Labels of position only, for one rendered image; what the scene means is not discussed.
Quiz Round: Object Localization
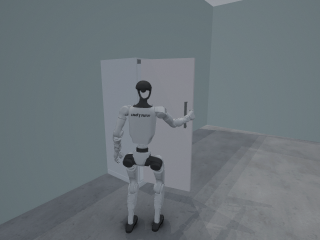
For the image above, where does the fridge door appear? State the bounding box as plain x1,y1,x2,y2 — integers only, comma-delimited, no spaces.
141,57,196,192

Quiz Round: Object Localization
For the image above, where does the robot left hand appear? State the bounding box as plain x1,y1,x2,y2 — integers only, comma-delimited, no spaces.
113,150,124,164

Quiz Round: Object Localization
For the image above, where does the right robot upper arm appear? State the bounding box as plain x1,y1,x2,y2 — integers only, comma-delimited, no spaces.
154,106,177,128

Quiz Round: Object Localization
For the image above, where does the robot left forearm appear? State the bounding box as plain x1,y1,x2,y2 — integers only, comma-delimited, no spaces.
112,131,122,153

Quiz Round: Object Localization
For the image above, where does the left robot thigh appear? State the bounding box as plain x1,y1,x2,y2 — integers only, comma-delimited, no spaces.
122,152,139,194

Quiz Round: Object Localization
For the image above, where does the left robot upper arm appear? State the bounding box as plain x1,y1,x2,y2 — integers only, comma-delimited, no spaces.
113,105,131,138

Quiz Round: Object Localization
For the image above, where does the handle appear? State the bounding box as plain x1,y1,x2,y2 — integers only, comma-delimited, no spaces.
183,101,188,128

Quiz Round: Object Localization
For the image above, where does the robot right hand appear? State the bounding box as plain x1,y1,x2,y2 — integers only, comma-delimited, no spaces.
178,109,195,121

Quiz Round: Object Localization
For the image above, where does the robot right forearm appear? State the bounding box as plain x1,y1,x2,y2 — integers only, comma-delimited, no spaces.
174,114,191,127

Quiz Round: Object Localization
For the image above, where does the robot left shin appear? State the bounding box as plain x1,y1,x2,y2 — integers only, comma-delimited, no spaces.
127,183,138,225

